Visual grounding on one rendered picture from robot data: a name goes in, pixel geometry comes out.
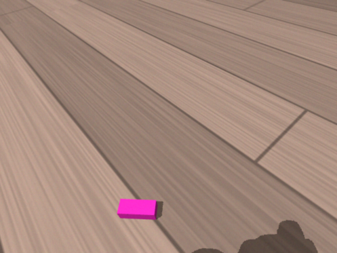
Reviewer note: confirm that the carton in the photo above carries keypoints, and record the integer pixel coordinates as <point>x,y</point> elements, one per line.
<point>137,209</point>

